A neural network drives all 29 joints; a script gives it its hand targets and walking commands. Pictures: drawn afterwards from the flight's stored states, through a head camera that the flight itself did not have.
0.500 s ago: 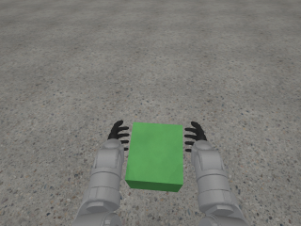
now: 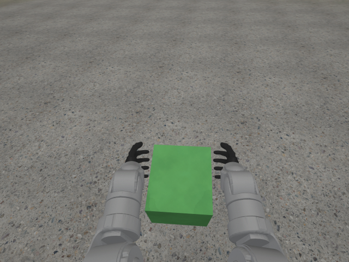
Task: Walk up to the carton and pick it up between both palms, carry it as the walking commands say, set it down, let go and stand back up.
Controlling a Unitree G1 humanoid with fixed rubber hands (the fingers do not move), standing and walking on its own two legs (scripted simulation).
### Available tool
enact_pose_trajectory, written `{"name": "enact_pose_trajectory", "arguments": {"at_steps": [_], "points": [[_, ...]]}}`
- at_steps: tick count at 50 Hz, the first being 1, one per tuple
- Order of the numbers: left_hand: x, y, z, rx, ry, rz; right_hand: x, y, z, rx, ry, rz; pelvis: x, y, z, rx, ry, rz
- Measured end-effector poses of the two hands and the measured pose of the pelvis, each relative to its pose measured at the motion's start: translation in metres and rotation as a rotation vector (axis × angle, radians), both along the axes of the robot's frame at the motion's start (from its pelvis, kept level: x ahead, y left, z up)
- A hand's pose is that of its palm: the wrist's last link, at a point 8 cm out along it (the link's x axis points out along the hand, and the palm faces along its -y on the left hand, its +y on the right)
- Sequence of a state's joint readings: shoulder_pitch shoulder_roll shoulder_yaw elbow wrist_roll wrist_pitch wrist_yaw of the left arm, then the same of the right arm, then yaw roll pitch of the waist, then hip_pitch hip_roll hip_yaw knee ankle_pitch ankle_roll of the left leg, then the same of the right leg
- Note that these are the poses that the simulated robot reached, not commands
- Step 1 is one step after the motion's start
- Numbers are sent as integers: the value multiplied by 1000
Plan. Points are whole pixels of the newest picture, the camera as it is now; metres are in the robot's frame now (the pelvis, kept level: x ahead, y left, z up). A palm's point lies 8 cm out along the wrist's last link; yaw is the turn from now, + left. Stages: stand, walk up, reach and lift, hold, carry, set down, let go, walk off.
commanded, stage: reach and lift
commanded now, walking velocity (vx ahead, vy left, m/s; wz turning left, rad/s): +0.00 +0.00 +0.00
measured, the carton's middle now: (180, 185) +0.33 +0.00 -0.04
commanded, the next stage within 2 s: hold in 0.70 s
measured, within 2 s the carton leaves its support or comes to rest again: neither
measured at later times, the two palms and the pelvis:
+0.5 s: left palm (131, 171) +0.31 +0.12 +0.06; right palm (232, 173) +0.30 -0.12 +0.06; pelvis +0.00 +0.00 +0.00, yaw +0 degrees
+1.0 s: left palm (129, 176) +0.30 +0.13 +0.06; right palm (233, 177) +0.29 -0.12 +0.06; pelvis +0.00 +0.00 +0.00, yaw +0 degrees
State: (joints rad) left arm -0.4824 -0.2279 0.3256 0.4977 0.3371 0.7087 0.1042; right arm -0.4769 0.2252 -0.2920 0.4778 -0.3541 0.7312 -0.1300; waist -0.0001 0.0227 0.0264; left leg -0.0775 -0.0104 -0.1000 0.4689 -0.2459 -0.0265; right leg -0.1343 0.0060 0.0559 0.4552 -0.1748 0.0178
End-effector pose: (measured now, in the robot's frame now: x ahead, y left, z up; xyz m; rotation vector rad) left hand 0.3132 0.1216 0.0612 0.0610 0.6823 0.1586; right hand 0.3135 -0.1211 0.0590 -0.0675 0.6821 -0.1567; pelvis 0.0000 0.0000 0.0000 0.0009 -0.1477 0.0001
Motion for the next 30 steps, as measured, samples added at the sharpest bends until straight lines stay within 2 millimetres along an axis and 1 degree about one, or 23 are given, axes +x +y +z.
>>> {"name": "enact_pose_trajectory", "arguments": {"at_steps": [14,30], "points": [[-1,1,1,3,-2,-15,-3,0,1,3,-4,-2,0,3,0,-2,-2,-5],[-9,2,-1,9,6,-37,-11,0,0,2,2,18,1,4,1,-2,-12,-7]]}}
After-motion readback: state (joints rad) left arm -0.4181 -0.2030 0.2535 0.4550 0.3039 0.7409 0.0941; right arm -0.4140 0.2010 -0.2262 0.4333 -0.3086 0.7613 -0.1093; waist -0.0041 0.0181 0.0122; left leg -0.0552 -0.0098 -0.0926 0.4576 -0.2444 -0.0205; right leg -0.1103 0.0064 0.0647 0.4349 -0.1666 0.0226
